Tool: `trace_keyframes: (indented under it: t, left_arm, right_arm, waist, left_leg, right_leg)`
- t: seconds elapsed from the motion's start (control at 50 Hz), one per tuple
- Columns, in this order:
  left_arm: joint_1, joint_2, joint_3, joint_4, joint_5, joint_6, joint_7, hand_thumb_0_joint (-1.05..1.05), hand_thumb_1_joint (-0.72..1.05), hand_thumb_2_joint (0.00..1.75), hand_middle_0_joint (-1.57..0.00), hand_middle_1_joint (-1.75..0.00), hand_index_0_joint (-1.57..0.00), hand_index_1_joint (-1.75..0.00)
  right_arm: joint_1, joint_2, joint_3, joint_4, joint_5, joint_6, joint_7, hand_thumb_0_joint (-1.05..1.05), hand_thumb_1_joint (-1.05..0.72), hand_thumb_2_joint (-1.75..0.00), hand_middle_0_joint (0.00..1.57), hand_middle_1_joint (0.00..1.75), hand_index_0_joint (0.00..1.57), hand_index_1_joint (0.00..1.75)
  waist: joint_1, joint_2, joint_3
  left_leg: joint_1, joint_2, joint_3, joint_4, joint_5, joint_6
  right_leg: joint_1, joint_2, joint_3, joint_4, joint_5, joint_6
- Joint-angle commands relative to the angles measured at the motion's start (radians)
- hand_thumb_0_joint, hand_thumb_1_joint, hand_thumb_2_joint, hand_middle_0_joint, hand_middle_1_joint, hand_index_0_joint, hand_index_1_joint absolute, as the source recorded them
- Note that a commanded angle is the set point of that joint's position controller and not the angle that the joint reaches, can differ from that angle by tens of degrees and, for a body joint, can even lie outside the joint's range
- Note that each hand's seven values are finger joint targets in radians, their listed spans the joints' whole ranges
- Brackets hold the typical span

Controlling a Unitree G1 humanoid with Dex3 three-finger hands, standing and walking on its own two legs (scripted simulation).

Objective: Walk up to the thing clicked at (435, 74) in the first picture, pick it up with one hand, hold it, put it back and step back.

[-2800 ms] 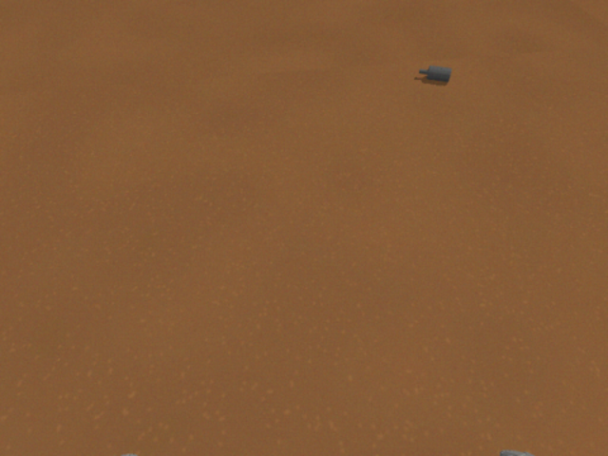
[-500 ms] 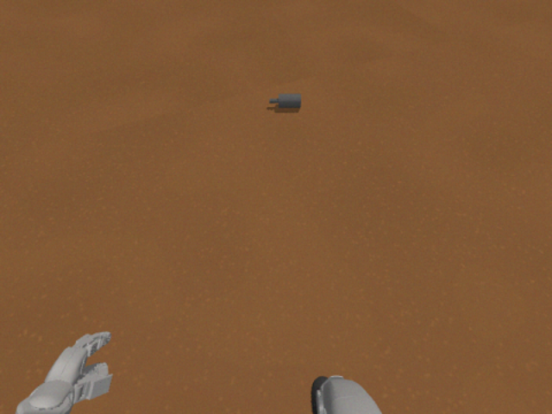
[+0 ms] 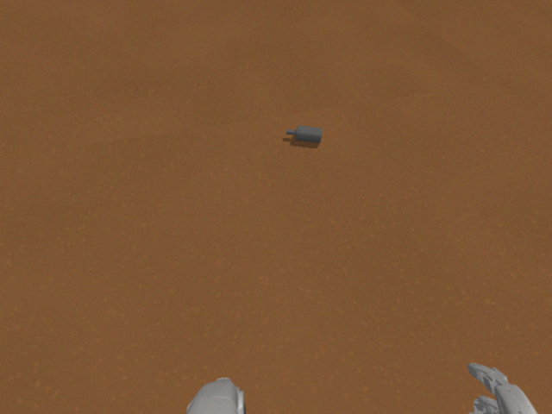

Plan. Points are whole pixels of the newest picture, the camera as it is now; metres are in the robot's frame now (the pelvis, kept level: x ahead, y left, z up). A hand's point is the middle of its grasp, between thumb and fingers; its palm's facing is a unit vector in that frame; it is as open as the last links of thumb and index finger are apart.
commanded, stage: walk up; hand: left
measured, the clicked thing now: (303, 133) +1.51 -0.11 -0.71
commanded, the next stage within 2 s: none
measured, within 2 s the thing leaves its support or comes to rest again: neither
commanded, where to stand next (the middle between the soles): +1.15 -0.40 m, yaw +6 degrees
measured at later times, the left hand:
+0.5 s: hand (219, 245) +0.41 +0.15 -0.10, palm faces -0.01 -0.94 -0.35, open 7.4 cm
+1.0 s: hand (247, 204) +0.55 +0.10 -0.14, palm faces -0.02 -0.95 -0.30, open 7.4 cm
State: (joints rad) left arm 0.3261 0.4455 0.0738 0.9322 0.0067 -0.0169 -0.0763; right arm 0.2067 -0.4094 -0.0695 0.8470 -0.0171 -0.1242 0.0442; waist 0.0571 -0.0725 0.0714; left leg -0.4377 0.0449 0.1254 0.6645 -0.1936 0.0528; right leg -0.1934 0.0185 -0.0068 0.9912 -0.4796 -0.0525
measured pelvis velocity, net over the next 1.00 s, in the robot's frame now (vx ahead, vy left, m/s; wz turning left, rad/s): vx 0.50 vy -0.17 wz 0.02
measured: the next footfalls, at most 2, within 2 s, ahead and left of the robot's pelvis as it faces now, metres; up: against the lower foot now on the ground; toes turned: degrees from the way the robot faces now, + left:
right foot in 0.38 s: +0.39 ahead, -0.24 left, +0.00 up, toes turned -6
left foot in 0.82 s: +0.58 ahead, -0.03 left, +0.00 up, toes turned +8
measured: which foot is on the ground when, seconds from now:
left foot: down 0.00-0.40, up 0.42-0.80, down 0.82-1.00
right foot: up 0.00-0.36, down 0.38-0.82, up 0.84-1.00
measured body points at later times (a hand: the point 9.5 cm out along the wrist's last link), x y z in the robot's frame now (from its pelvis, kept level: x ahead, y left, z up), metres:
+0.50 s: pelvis +0.27 -0.12 +0.01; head +0.28 -0.13 +0.46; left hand +0.40 +0.19 -0.08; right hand +0.29 -0.47 -0.11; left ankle +0.17 +0.05 -0.63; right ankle +0.35 -0.23 -0.71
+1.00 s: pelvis +0.50 -0.17 +0.01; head +0.52 -0.14 +0.46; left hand +0.55 +0.15 -0.12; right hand +0.59 -0.50 -0.07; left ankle +0.54 -0.04 -0.71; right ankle +0.51 -0.30 -0.65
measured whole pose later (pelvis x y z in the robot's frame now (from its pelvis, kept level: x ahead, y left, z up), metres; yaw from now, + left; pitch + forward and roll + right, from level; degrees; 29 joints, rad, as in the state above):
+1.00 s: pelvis +0.50 -0.17 +0.01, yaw +1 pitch -3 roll +1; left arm 0.30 0.44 0.07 0.88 0.02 0.00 -0.08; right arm 0.29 -0.40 -0.05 0.84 0.00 -0.12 0.01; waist 0.01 -0.10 0.08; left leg -0.28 0.06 0.12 0.59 -0.26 0.01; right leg -0.47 -0.06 0.00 1.10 -0.40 -0.01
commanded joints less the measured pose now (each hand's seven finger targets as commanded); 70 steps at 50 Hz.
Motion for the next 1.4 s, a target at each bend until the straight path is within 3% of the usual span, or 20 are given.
trace_keyframes:
  t: [0.0,0.06,0.22,0.34,0.36,0.4,0.5,0.64,0.76,0.78,0.8,0.82,0.84,0.94,1.12,1.16,1.2,1.22,1.3,1.38]
  left_arm:
    - [-0.060,0.225,0.036,-0.113,-0.003,-0.051,0.013,0.00,0.90,0.90,-0.20,-0.30,-0.20,-0.30]
    - [-0.015,0.197,0.042,-0.081,0.003,-0.031,-0.016,0.00,0.90,0.90,-0.20,-0.30,-0.20,-0.30]
    - [-0.235,0.150,0.048,-0.127,0.016,-0.023,-0.055,0.00,0.90,0.90,-0.20,-0.30,-0.20,-0.30]
    - [-0.107,0.190,0.086,-0.068,0.011,-0.028,-0.041,0.00,0.90,0.90,-0.20,-0.30,-0.20,-0.30]
    - [0.019,0.240,0.111,-0.033,0.017,-0.037,-0.029,0.00,0.90,0.90,-0.20,-0.30,-0.20,-0.30]
    - [0.074,0.377,0.132,-0.051,-0.003,-0.042,-0.002,0.00,0.90,0.90,-0.20,-0.30,-0.20,-0.30]
    - [-0.135,0.217,0.076,-0.117,0.000,-0.053,0.018,0.00,0.90,0.90,-0.20,-0.30,-0.20,-0.30]
    - [-0.100,0.218,0.076,-0.172,0.017,-0.065,0.008,0.00,0.90,0.90,-0.20,-0.30,-0.20,-0.30]
    - [-0.080,0.210,0.058,-0.187,0.011,-0.045,0.005,0.00,0.90,0.90,-0.20,-0.30,-0.20,-0.30]
    - [-0.053,0.173,0.042,-0.193,0.012,-0.046,0.007,0.00,0.90,0.90,-0.20,-0.30,-0.20,-0.30]
    - [-0.028,0.113,0.027,-0.203,0.005,-0.046,0.012,0.00,0.90,0.90,-0.20,-0.30,-0.20,-0.30]
    - [0.006,0.122,0.039,-0.205,-0.004,-0.041,0.019,0.00,0.90,0.90,-0.20,-0.30,-0.20,-0.30]
    - [-0.059,0.238,0.059,-0.192,0.011,-0.032,0.029,0.00,0.90,0.90,-0.20,-0.30,-0.20,-0.30]
    - [-0.001,0.191,0.052,-0.130,0.008,-0.020,0.002,0.00,0.90,0.90,-0.20,-0.30,-0.20,-0.30]
    - [-0.022,0.179,0.074,-0.085,0.020,-0.018,-0.036,0.00,0.90,0.90,-0.20,-0.30,-0.20,-0.30]
    - [0.042,0.226,0.098,-0.067,0.028,-0.029,-0.026,0.00,0.90,0.90,-0.20,-0.30,-0.20,-0.30]
    - [0.174,0.373,0.122,-0.074,0.021,-0.053,0.005,0.00,0.90,0.90,-0.20,-0.30,-0.20,-0.30]
    - [0.094,0.375,0.116,-0.101,0.011,-0.052,0.011,0.00,0.90,0.90,-0.20,-0.30,-0.20,-0.30]
    - [-0.048,0.246,0.078,-0.132,0.006,-0.054,0.029,0.00,0.90,0.90,-0.20,-0.30,-0.20,-0.30]
    - [-0.025,0.232,0.068,-0.162,0.016,-0.058,0.027,0.00,0.90,0.90,-0.20,-0.30,-0.20,-0.30]
  right_arm:
    - [0.137,-0.311,-0.084,-0.054,0.031,-0.014,-0.045,0.00,-0.90,-0.90,0.20,0.30,0.20,0.30]
    - [0.095,-0.288,-0.064,-0.055,0.029,-0.027,-0.036,0.00,-0.90,-0.90,0.20,0.30,0.20,0.30]
    - [0.138,-0.312,-0.070,-0.032,0.024,-0.028,-0.025,0.00,-0.90,-0.90,0.20,0.30,0.20,0.30]
    - [0.093,-0.311,-0.068,-0.028,0.013,-0.002,-0.045,0.00,-0.90,-0.90,0.20,0.30,0.20,0.30]
    - [0.141,-0.250,-0.045,-0.022,0.010,0.002,-0.047,0.00,-0.90,-0.90,0.20,0.30,0.20,0.30]
    - [0.149,-0.233,-0.033,-0.050,0.029,0.009,-0.054,0.00,-0.90,-0.90,0.20,0.30,0.20,0.30]
    - [0.207,-0.237,-0.037,0.052,0.024,0.024,-0.033,0.00,-0.90,-0.90,0.20,0.30,0.20,0.30]
    - [0.089,-0.207,-0.039,-0.004,0.003,0.024,-0.002,0.00,-0.90,-0.90,0.20,0.30,0.20,0.30]
    - [0.131,-0.204,-0.054,-0.002,0.008,0.001,-0.017,0.00,-0.90,-0.90,0.20,0.30,0.20,0.30]
    - [0.231,-0.239,-0.068,0.020,0.007,-0.005,-0.030,0.00,-0.90,-0.90,0.20,0.30,0.20,0.30]
    - [0.349,-0.311,-0.091,0.028,-0.014,-0.010,-0.044,0.00,-0.90,-0.90,0.20,0.30,0.20,0.30]
    - [0.370,-0.395,-0.110,-0.003,-0.006,-0.007,-0.056,0.00,-0.90,-0.90,0.20,0.30,0.20,0.30]
    - [0.336,-0.392,-0.118,-0.007,0.034,-0.001,-0.056,0.00,-0.90,-0.90,0.20,0.30,0.20,0.30]
    - [0.124,-0.294,-0.062,-0.045,0.025,-0.009,-0.058,0.00,-0.90,-0.90,0.20,0.30,0.20,0.30]
    - [0.011,-0.338,-0.073,-0.044,0.011,0.000,-0.037,0.00,-0.90,-0.90,0.20,0.30,0.20,0.30]
    - [0.049,-0.280,-0.051,-0.031,0.001,0.014,-0.040,0.00,-0.90,-0.90,0.20,0.30,0.20,0.30]
    - [0.018,-0.189,-0.017,-0.080,0.024,0.014,-0.046,0.00,-0.90,-0.90,0.20,0.30,0.20,0.30]
    - [-0.018,-0.254,-0.039,-0.061,0.010,0.024,-0.060,0.00,-0.90,-0.90,0.20,0.30,0.20,0.30]
    - [0.127,-0.236,-0.030,0.033,0.025,0.016,-0.041,0.00,-0.90,-0.90,0.20,0.30,0.20,0.30]
    - [0.091,-0.196,-0.030,0.007,0.013,0.018,-0.022,0.00,-0.90,-0.90,0.20,0.30,0.20,0.30]
  waist:
    - [-0.095,0.119,-0.091]
    - [-0.055,0.184,-0.045]
    - [-0.099,0.202,-0.011]
    - [0.031,0.138,-0.110]
    - [0.086,-0.016,-0.170]
    - [0.099,-0.267,-0.202]
    - [-0.041,-0.104,-0.033]
    - [-0.009,-0.044,-0.025]
    - [-0.071,0.057,-0.043]
    - [-0.119,0.144,-0.109]
    - [-0.173,0.287,-0.189]
    - [-0.167,0.348,-0.217]
    - [-0.175,0.161,-0.198]
    - [-0.056,0.177,-0.029]
    - [0.000,0.203,-0.038]
    - [0.038,0.045,-0.054]
    - [0.108,-0.358,-0.058]
    - [0.080,-0.196,0.003]
    - [-0.033,-0.131,-0.028]
    - [-0.007,-0.121,-0.039]
  left_leg:
    - [0.427,0.341,-0.494,-0.411,-0.199,0.161]
    - [0.243,0.266,-0.265,-0.433,-0.058,0.131]
    - [0.286,0.211,-0.129,-0.428,-0.025,0.116]
    - [0.201,0.203,-0.052,-0.096,0.241,0.051]
    - [0.070,0.125,-0.007,0.191,0.199,0.024]
    - [-0.279,-0.033,-0.094,0.604,-0.324,-0.014]
    - [-0.119,0.083,-0.169,0.443,-0.093,-0.011]
    - [-0.091,0.095,-0.096,0.085,-0.028,-0.051]
    - [0.251,-0.015,0.005,-0.110,0.071,-0.013]
    - [0.441,-0.028,-0.027,-0.128,0.012,0.025]
    - [0.594,0.160,-0.299,-0.198,-0.111,0.092]
    - [0.701,0.424,-0.801,-0.349,-0.197,0.218]
    - [0.609,0.467,-0.852,-0.380,-0.260,0.279]
    - [0.223,0.281,-0.281,-0.354,-0.013,0.172]
    - [0.015,0.202,-0.117,-0.272,-0.331,0.101]
    - [-0.064,0.138,-0.060,-0.011,-0.288,0.067]
    - [-0.400,-0.075,-0.020,0.547,-0.361,-0.012]
    - [-0.364,0.016,-0.171,0.609,-0.346,-0.015]
    - [-0.165,0.079,-0.138,0.376,-0.204,-0.015]
    - [-0.070,0.049,-0.073,0.129,-0.139,-0.034]
  right_leg:
    - [-0.495,-0.107,0.128,0.228,0.134,0.016]
    - [-0.370,-0.150,0.083,0.080,0.169,0.046]
    - [-0.359,-0.155,-0.015,-0.327,0.392,0.058]
    - [0.074,-0.078,-0.070,-0.439,0.328,0.010]
    - [0.276,-0.074,-0.025,-0.474,0.208,-0.015]
    - [0.359,-0.444,0.647,-0.786,-0.157,-0.142]
    - [-0.001,-0.253,0.185,-0.758,0.111,-0.104]
    - [0.007,-0.286,0.106,-0.768,0.131,-0.182]
    - [-0.094,-0.206,-0.021,-0.510,0.426,-0.117]
    - [-0.166,-0.158,-0.063,-0.302,0.554,-0.086]
    - [-0.319,-0.084,-0.098,-0.010,0.417,-0.036]
    - [-0.556,0.048,-0.067,0.172,-0.054,0.019]
    - [-0.548,-0.035,0.100,0.266,-0.072,0.018]
    - [-0.392,-0.154,0.079,0.077,0.103,0.044]
    - [-0.037,-0.100,-0.103,-0.332,0.311,0.047]
    - [0.113,-0.051,-0.111,-0.376,0.158,0.034]
    - [0.223,-0.406,0.614,-0.794,-0.117,-0.140]
    - [0.097,-0.457,0.651,-0.800,-0.118,-0.188]
    - [-0.010,-0.296,0.208,-0.667,0.234,-0.176]
    - [-0.021,-0.292,0.123,-0.631,0.375,-0.199]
